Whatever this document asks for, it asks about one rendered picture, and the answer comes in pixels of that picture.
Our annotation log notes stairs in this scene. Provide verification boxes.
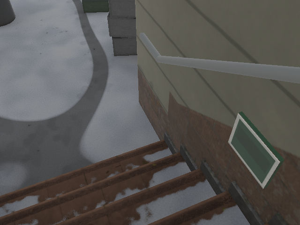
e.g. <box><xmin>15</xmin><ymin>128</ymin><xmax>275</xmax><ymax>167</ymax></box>
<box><xmin>0</xmin><ymin>140</ymin><xmax>269</xmax><ymax>225</ymax></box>

